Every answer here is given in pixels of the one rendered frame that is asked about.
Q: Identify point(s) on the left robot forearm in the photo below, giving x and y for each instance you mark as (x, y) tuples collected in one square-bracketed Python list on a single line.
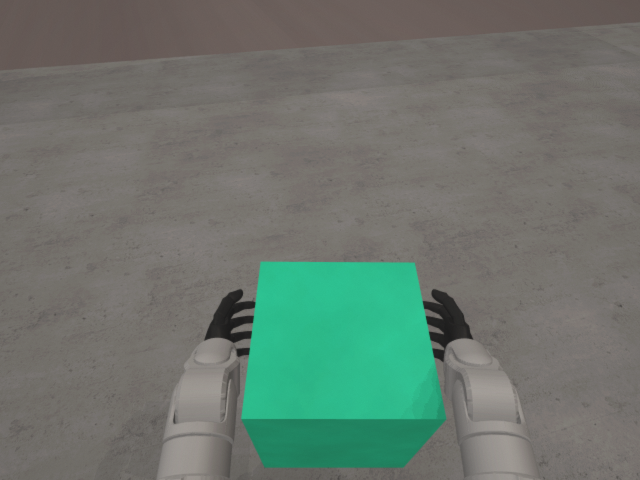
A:
[(200, 426)]

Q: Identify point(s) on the right robot forearm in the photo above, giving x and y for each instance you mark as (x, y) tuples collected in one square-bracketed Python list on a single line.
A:
[(491, 427)]

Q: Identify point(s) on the carton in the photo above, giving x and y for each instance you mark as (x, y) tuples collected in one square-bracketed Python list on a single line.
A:
[(341, 371)]

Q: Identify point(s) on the right robot hand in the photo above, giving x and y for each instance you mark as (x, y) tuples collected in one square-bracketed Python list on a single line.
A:
[(453, 326)]

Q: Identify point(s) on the left robot hand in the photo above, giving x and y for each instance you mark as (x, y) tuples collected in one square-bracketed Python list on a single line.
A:
[(222, 324)]

